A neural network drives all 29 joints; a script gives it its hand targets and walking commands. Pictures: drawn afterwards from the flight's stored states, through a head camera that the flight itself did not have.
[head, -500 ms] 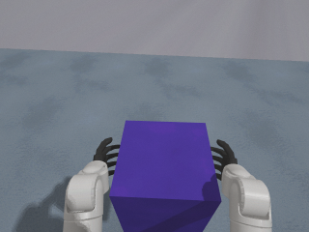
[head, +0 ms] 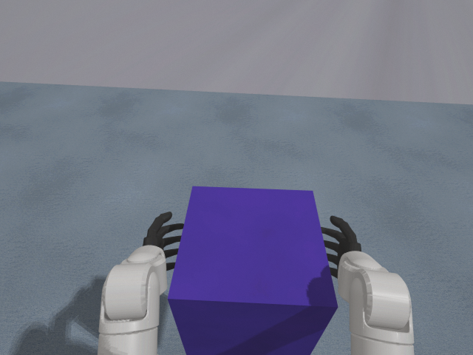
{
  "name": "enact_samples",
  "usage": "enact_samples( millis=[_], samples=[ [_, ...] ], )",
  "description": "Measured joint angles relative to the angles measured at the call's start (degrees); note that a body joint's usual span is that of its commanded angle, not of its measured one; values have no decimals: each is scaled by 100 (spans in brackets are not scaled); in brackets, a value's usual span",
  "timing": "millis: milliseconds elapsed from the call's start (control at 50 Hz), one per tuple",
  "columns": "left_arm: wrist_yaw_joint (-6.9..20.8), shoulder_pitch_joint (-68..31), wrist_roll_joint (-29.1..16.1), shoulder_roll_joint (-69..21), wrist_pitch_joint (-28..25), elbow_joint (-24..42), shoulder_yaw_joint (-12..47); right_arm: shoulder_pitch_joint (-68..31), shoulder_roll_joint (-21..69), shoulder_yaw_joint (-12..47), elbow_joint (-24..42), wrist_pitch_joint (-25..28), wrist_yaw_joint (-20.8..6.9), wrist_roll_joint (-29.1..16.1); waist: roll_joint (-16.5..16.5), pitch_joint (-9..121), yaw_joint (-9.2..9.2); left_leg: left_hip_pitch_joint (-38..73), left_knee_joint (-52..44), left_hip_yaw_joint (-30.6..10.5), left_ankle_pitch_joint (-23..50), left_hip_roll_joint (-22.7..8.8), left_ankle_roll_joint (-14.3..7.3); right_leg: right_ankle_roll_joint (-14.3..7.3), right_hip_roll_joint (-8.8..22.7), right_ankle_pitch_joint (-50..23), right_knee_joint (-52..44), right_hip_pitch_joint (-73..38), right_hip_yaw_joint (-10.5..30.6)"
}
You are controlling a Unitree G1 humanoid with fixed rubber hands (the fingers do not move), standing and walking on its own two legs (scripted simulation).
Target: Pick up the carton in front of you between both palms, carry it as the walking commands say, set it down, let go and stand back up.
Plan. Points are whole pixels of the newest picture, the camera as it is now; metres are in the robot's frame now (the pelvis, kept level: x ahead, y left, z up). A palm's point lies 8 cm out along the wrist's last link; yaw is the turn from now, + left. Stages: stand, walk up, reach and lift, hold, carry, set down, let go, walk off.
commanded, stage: carry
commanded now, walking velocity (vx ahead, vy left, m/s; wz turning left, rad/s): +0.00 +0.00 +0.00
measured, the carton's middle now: (248, 277) +0.28 +0.00 +0.00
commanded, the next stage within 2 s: hold in 1.10 s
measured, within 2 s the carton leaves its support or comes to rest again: neither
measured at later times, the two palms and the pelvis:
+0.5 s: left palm (155, 285) +0.23 +0.15 +0.06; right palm (349, 291) +0.23 -0.15 +0.06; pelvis -0.04 +0.00 +0.01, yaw +0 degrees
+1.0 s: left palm (162, 286) +0.23 +0.14 +0.05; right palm (352, 293) +0.23 -0.16 +0.05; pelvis -0.05 -0.01 +0.01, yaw +0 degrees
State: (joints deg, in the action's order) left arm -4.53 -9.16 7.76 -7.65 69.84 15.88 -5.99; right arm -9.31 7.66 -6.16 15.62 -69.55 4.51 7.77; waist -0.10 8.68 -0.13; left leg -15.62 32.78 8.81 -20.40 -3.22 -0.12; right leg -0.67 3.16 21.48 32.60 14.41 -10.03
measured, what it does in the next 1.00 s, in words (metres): shifts its weight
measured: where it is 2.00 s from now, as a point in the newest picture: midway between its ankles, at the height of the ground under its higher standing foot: outside the picture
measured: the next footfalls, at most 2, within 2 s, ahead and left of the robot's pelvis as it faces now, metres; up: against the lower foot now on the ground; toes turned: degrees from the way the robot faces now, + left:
none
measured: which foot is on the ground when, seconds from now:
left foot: down 0.00-1.00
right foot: down 0.00-1.00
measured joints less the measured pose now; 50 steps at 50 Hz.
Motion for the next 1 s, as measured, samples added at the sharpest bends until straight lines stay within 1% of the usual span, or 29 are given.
enact_samples(
  millis=[140, 340, 500, 640, 720, 800, 880, 1000],
  samples=[
    [64, 124, 90, 15, -279, -383, 30, 110, -14, 45, -394, 274, -54, 94, -5, 29, 15, 62, -69, 13, 88, -2, -8, -12, -3, -85, -58, -55, -1],
    [175, 140, 280, 16, -996, -1041, 34, 135, -16, 39, -1019, 969, -149, 286, -3, -29, 13, 102, -279, 12, 345, 2, -23, -45, -22, -330, -258, -91, -17],
    [295, -18, 522, -3, -1794, -1913, -99, -23, 3, -105, -1890, 1764, -268, 524, 4, -65, 0, 30, -365, 7, 513, -6, -27, -78, -37, -486, -330, -14, -26],
    [375, -404, 777, -67, -2637, -2876, -436, -410, 69, -443, -2849, 2602, -344, 786, 11, -168, 9, -61, -389, 7, 627, -25, -26, -113, -56, -593, -347, 84, -24],
    [382, -556, 829, -100, -2976, -3108, -584, -555, 102, -588, -3078, 2945, -348, 843, 15, -243, 14, -109, -393, 5, 671, -35, -22, -129, -64, -632, -344, 137, -23],
    [357, -540, 755, -97, -3050, -2975, -563, -535, 98, -562, -2939, 3016, -320, 766, 17, -286, 12, -139, -391, 2, 690, -41, -15, -139, -67, -642, -331, 172, -23],
    [329, -427, 650, -73, -2917, -2723, -459, -423, 73, -450, -2680, 2875, -284, 661, 16, -273, 6, -146, -377, 0, 681, -48, -3, -145, -70, -626, -308, 184, -23],
    [323, -351, 649, -57, -2776, -2703, -404, -354, 59, -397, -2667, 2734, -280, 660, 16, -222, -1, -132, -358, -5, 658, -64, 17, -156, -82, -601, -291, 169, -23]
  ],
)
